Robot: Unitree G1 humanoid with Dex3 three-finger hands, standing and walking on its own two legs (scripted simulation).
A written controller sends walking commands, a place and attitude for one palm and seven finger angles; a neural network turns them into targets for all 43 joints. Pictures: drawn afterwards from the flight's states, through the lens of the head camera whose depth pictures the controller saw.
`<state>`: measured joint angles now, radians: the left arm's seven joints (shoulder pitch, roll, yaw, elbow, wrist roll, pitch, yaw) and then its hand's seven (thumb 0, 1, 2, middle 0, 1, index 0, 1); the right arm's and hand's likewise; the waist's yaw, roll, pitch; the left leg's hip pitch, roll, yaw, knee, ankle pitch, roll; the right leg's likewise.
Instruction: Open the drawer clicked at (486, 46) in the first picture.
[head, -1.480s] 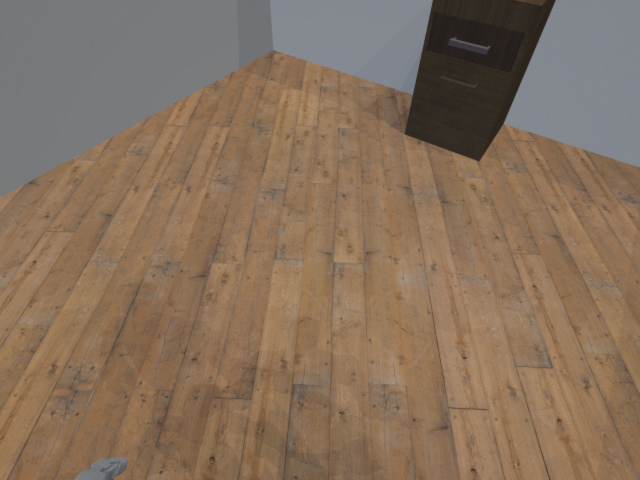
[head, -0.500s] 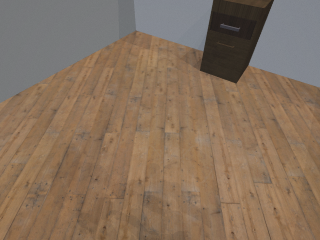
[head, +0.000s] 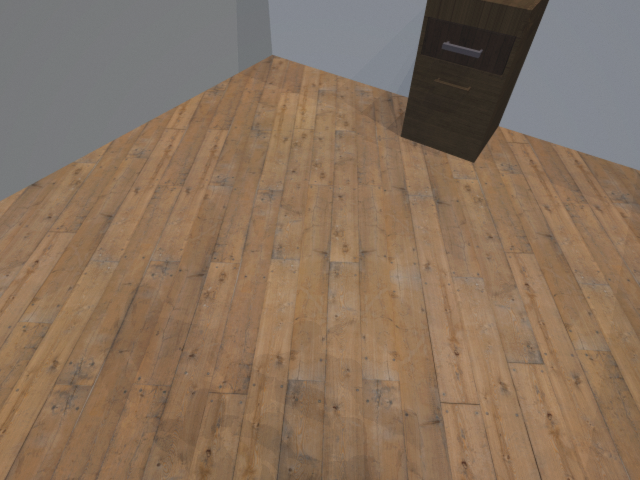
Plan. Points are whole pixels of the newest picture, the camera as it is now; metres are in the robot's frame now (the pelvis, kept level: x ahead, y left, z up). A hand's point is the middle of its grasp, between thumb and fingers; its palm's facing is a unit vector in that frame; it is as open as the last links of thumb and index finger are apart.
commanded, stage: look at it before walking up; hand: left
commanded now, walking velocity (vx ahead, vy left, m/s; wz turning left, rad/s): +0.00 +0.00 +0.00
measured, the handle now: (462, 48) +1.89 -0.54 -0.22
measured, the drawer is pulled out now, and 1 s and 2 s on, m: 0.00 0.00 0.00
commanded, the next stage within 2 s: walk to a spot facing it in 0.16 s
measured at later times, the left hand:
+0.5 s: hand out of the picture +0.06 +0.21 -0.18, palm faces -0.06 -0.97 -0.25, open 7.4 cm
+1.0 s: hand out of the picture +0.13 +0.21 -0.20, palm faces -0.10 -0.98 -0.14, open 7.4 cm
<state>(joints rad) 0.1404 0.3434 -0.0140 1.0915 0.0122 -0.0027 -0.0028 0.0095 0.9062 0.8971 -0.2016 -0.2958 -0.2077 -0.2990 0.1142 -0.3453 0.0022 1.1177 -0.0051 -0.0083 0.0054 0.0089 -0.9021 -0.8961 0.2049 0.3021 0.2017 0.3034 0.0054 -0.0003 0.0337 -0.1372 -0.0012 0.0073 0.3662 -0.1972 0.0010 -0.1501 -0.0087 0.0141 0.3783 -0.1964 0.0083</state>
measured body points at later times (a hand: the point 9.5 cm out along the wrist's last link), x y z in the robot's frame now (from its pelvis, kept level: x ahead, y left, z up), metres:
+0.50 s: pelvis +0.03 +0.00 -0.01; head +0.02 -0.01 +0.44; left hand +0.06 +0.26 -0.16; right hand +0.06 -0.27 -0.16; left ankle +0.00 +0.12 -0.75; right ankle +0.01 -0.12 -0.74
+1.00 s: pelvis +0.20 +0.03 -0.03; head +0.23 +0.05 +0.42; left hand +0.14 +0.26 -0.19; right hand +0.28 -0.22 -0.15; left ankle +0.29 +0.11 -0.75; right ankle +0.04 -0.09 -0.68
